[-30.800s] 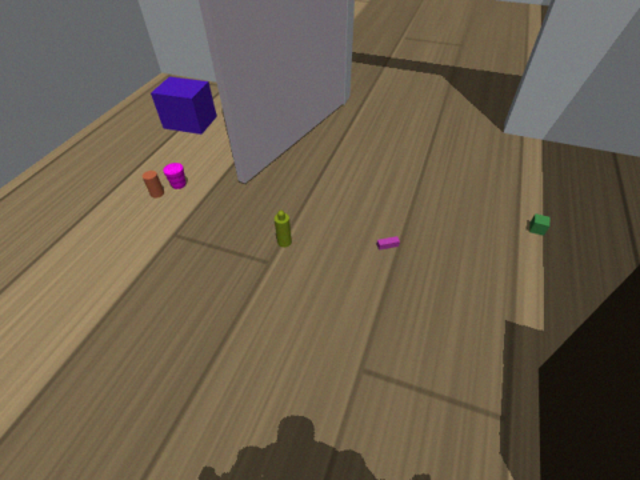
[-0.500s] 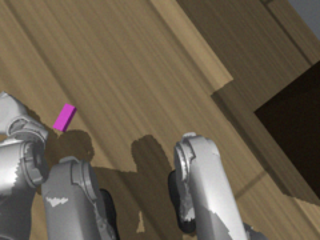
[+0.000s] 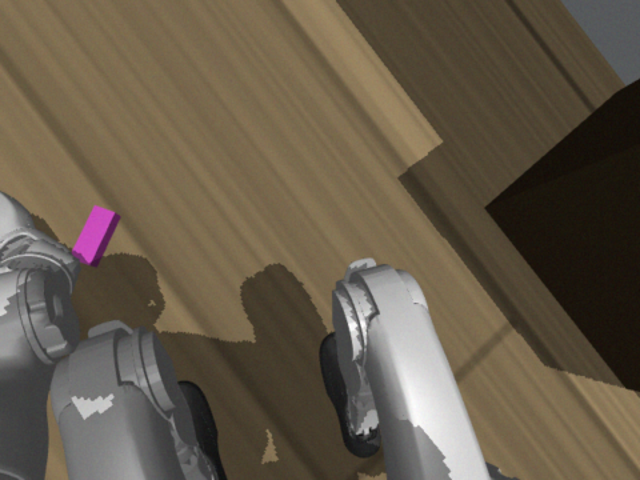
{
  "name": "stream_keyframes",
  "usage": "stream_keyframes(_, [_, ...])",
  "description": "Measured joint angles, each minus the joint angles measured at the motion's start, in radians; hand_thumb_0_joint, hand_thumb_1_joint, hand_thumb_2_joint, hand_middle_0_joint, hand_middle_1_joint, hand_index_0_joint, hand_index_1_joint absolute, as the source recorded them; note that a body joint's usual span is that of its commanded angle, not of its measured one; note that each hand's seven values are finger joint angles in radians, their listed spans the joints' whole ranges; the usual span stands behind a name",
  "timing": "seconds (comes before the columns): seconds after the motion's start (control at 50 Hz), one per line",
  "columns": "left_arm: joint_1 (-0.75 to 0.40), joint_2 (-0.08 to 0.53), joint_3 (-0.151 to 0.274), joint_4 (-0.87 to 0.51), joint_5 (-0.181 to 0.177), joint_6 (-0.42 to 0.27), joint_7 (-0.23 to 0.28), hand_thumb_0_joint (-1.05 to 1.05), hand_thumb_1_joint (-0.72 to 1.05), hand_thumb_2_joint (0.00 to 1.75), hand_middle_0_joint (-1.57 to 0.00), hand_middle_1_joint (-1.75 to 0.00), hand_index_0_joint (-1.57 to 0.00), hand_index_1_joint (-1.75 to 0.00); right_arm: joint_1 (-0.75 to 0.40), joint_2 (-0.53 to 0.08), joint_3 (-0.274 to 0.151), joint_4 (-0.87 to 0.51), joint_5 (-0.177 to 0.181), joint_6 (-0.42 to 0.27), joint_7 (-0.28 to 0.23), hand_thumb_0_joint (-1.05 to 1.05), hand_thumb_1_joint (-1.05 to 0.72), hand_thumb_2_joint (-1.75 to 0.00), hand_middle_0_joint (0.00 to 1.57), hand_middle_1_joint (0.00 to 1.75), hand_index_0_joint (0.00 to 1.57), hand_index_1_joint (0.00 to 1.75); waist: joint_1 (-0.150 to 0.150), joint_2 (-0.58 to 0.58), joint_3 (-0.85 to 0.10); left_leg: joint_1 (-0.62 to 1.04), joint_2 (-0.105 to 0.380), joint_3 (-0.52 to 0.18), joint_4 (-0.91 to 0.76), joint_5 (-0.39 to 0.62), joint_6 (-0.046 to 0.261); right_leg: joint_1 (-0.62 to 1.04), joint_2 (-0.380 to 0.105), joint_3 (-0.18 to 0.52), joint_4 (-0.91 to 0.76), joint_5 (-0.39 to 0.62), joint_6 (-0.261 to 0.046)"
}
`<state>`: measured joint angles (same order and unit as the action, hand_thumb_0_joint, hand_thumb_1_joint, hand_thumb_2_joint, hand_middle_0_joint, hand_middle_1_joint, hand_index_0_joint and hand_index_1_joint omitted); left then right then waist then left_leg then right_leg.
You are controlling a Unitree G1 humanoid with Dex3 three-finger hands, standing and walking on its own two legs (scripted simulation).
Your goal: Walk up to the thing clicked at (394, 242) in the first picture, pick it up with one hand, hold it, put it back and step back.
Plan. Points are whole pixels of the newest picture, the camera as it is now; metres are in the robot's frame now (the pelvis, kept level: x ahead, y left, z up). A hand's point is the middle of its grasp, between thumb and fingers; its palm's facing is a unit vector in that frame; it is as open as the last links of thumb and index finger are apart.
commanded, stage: approach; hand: left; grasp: from above
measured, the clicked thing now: (95, 236) +0.46 +0.25 -0.30
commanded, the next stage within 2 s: rest palm in 0.08 s
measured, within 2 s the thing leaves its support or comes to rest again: neither
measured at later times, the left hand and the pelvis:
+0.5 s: hand (75, 237) +0.45 +0.26 -0.24, palm faces -0.27 -0.31 -0.91, open 14.0 cm; pelvis +0.00 +0.00 -0.01, yaw -4 degrees
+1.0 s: hand (78, 247) +0.44 +0.26 -0.27, palm faces -0.29 -0.33 -0.90, open 13.7 cm; pelvis +0.00 +0.01 -0.01, yaw -5 degrees
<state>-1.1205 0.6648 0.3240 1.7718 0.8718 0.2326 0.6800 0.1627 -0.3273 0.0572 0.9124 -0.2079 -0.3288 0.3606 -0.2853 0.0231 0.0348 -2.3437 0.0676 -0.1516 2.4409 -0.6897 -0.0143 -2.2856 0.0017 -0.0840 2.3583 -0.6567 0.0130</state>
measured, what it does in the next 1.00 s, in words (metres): stands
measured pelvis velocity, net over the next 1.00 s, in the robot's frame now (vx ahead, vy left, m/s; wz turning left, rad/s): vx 0.00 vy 0.01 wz -0.09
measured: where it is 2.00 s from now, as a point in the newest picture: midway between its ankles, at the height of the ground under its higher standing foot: (282, 441)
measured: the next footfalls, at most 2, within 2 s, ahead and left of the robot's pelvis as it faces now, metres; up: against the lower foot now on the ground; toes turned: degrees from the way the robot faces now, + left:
none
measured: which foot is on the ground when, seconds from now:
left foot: down 0.00-1.00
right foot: down 0.00-1.00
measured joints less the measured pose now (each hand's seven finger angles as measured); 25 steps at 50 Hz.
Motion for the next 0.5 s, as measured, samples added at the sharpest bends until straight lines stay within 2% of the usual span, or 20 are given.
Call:
stream_keyframes(0.1, [-0.039, 0.009, -0.03, 0.074, -0.007, -0.018, 0.039, 0.0, -0.45, 0.9, -0.2, -0.98, -0.19, -0.97, -0.006, -0.002, 0.03, -0.006, -0.02, -0.024, 0.014, 0.0, -0.92, -0.9, 0.19, 0.3, 0.2, 0.3, -0.029, -0.025, 0.036, -0.002, -0.003, -0.014, 0.01, 0.004, -0.008, -0.002, 0.0, -0.011, 0.007, 0.006, -0.005])
stream_keyframes(0.16, [-0.057, 0.02, -0.018, 0.104, -0.001, -0.037, 0.079, 0.0, -0.46, 0.91, -0.18, -1.0, -0.18, -0.99, -0.014, -0.006, 0.05, -0.016, -0.036, -0.041, 0.026, 0.0, -0.92, -0.9, 0.19, 0.3, 0.2, 0.3, -0.054, -0.045, 0.062, -0.003, -0.005, -0.029, 0.019, 0.006, -0.014, 0.001, 0.001, -0.024, 0.009, 0.011, -0.009])
stream_keyframes(0.24, [-0.067, 0.04, 0.019, 0.116, 0.016, -0.053, 0.138, 0.0, -0.48, 0.91, -0.16, -1.03, -0.17, -1.02, -0.025, -0.018, 0.074, -0.03, -0.055, -0.054, 0.047, 0.0, -0.92, -0.9, 0.19, 0.3, 0.2, 0.3, -0.087, -0.068, 0.099, 0.001, -0.007, -0.053, 0.032, 0.003, -0.02, 0.014, 0.003, -0.044, 0.009, 0.014, -0.011])
stream_keyframes(0.32, [-0.068, 0.068, 0.04, 0.117, 0.012, -0.051, 0.185, 0.0, -0.49, 0.92, -0.15, -1.03, -0.16, -1.02, -0.036, -0.039, 0.096, -0.044, -0.067, -0.055, 0.069, 0.0, -0.92, -0.9, 0.19, 0.3, 0.2, 0.3, -0.108, -0.08, 0.136, 0.013, -0.007, -0.071, 0.046, -0.005, -0.02, 0.033, 0.007, -0.058, 0.009, 0.012, -0.008])
stream_keyframes(0.42, [-0.056, 0.113, 0.046, 0.112, -0.014, -0.044, 0.189, 0.0, -0.5, 0.93, -0.15, -1.02, -0.14, -1.01, -0.039, -0.061, 0.119, -0.053, -0.063, -0.049, 0.088, 0.0, -0.92, -0.91, 0.19, 0.3, 0.2, 0.3, -0.119, -0.081, 0.15, 0.013, 0.0, -0.082, 0.061, -0.017, -0.015, 0.035, 0.017, -0.065, 0.012, 0.012, -0.001])
stream_keyframes(0.5, [-0.047, 0.154, 0.037, 0.114, -0.037, -0.037, 0.163, 0.0, -0.51, 0.94, -0.14, -1.02, -0.14, -1.01, -0.041, -0.063, 0.136, -0.066, -0.062, -0.044, 0.095, 0.0, -0.93, -0.91, 0.19, 0.3, 0.2, 0.3, -0.12, -0.082, 0.151, 0.006, 0.004, -0.083, 0.068, -0.019, -0.009, 0.03, 0.022, -0.065, 0.012, 0.015, 0.006])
